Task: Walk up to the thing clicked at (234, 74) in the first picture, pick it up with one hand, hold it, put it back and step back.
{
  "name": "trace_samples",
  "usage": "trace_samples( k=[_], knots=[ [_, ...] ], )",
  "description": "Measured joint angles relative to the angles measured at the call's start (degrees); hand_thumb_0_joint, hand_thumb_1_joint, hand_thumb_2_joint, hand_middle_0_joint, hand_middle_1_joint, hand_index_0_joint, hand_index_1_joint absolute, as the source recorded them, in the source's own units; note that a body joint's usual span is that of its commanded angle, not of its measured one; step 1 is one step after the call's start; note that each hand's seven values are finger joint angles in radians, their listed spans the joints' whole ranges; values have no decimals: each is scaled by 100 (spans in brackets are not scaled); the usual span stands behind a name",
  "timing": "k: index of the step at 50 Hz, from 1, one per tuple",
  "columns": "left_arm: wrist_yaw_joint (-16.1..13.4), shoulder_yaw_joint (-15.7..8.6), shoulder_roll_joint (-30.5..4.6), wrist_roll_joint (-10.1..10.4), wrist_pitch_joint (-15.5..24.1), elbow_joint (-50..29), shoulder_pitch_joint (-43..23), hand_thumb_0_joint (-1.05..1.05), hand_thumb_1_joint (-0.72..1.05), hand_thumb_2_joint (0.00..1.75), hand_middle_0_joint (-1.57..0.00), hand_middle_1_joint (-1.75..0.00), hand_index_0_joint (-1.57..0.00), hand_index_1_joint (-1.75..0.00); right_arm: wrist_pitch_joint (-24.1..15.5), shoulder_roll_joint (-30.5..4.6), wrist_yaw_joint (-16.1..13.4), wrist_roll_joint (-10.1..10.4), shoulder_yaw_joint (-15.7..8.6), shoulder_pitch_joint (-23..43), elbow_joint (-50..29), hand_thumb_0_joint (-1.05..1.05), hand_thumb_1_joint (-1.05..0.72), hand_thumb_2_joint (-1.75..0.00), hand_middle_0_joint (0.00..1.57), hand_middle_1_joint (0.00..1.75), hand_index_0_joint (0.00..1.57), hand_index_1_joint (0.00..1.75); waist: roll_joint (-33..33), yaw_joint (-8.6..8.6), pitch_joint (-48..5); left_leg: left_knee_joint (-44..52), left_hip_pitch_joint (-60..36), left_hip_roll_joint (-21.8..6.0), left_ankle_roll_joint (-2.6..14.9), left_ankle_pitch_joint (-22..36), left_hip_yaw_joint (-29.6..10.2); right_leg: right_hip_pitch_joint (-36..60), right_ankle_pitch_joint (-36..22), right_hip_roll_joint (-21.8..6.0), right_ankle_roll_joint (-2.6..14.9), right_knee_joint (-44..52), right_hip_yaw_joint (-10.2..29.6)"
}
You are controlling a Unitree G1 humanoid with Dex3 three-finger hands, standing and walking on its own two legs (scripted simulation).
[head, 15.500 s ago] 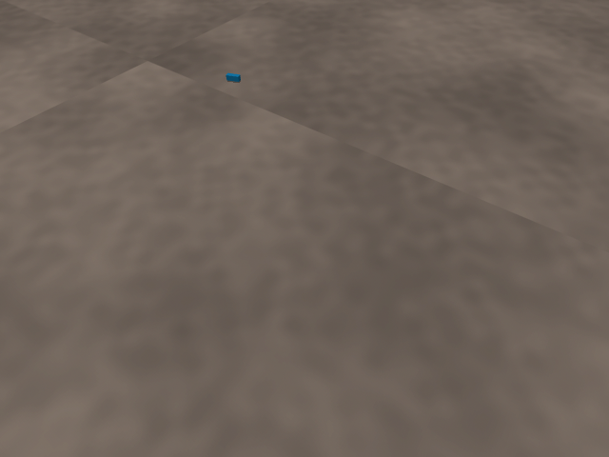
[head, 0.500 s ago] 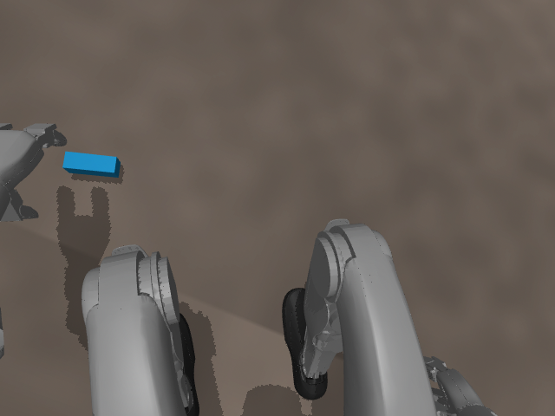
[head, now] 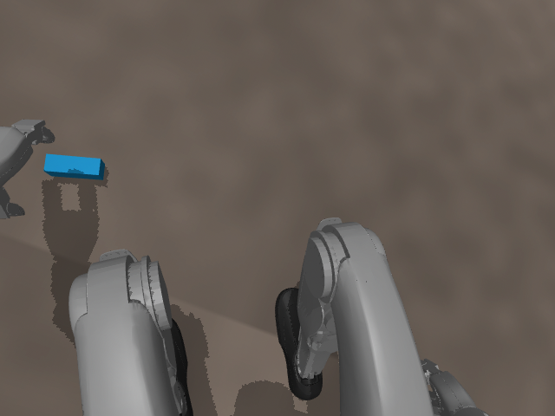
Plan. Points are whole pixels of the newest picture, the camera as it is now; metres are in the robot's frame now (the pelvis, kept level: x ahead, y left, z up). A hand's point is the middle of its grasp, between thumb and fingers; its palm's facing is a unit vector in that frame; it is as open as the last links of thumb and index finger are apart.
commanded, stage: rise first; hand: left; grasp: from above
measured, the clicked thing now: (75, 167) +0.49 +0.28 -0.30
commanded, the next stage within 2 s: approach in 1.36 s
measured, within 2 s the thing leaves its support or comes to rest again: neither
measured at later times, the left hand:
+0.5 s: hand (6, 169) +0.44 +0.33 -0.16, palm faces -0.47 +0.00 -0.88, open 12.0 cm
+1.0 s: hand (1, 167) +0.44 +0.33 -0.15, palm faces -0.45 +0.01 -0.89, open 12.5 cm
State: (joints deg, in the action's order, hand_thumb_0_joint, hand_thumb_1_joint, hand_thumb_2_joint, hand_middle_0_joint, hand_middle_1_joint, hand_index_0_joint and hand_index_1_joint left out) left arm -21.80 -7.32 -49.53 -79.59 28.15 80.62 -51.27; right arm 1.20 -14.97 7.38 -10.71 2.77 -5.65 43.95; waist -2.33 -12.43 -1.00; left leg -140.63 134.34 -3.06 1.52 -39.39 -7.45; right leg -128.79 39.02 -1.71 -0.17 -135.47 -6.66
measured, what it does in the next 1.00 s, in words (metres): stands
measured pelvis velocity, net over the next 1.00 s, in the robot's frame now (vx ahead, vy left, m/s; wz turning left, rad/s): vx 0.00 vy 0.00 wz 0.00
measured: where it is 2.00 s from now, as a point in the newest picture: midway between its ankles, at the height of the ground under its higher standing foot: (239, 378)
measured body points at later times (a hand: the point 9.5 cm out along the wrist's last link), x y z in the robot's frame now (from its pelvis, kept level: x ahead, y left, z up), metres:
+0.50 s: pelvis +0.00 +0.00 +0.00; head +0.24 +0.08 +0.37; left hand +0.46 +0.32 -0.11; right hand +0.06 -0.28 -0.10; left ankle +0.07 +0.12 -0.28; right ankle +0.10 -0.12 -0.28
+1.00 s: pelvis +0.00 +0.00 +0.00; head +0.23 +0.09 +0.38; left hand +0.46 +0.33 -0.10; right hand +0.06 -0.27 -0.10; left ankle +0.07 +0.12 -0.28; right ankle +0.10 -0.12 -0.28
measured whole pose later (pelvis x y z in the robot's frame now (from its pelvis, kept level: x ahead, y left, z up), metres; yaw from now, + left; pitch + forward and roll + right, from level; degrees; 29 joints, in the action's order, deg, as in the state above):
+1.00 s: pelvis +0.00 +0.00 +0.00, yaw +0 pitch +32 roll -9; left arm -22.5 -6.4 -50.8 -80.9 25.9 82.2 -53.6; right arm 0.1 -15.2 7.6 -10.5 4.3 -7.0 43.0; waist -1.9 -13.8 -1.4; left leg -140.8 134.7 -2.7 1.7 -38.8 -7.5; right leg -128.9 38.5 -1.6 -0.5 -135.4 -6.6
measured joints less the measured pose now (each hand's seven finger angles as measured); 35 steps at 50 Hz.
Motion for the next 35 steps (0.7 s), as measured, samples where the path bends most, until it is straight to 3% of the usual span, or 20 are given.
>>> trace_samples(
  k=[10, 18, 25, 35],
  knots=[
    [-124, 23, -78, -157, -42, 88, -145, 0, -12, 69, -42, -63, -42, -63, -34, -10, -11, -36, 28, 20, 2, 0, -92, -91, 20, 30, 21, 30, -5, -58, 28, -31, 28, 9, -7, -15, -5, -30, 17, 1, -1, -33, 1],
    [-183, 27, -71, -140, -233, 201, -260, 0, -14, 70, -41, -66, -41, -65, -88, -16, 13, -56, 57, -20, -23, 0, -92, -91, 20, 30, 21, 30, 4, -106, 26, -40, 44, 16, -6, -8, -2, -44, 12, 1, -4, -42, 6],
    [-52, 23, -52, -37, -364, 146, -228, 0, -17, 72, -39, -68, -39, -68, -119, -27, 20, -48, 79, -80, -56, 0, -92, -91, 20, 30, 21, 30, 57, -120, 53, -2, 57, 31, 0, 19, -4, -42, -2, -7, -9, -1, 1],
    [143, 89, -158, 32, -193, 149, -269, 0, -20, 76, -37, -70, -36, -70, -96, -39, 45, -70, 140, -109, -42, 0, -92, -91, 20, 30, 21, 30, 3, -138, 92, -50, 33, 37, 1, 20, -39, 1, -13, 3, -20, -22, -25]
  ],
)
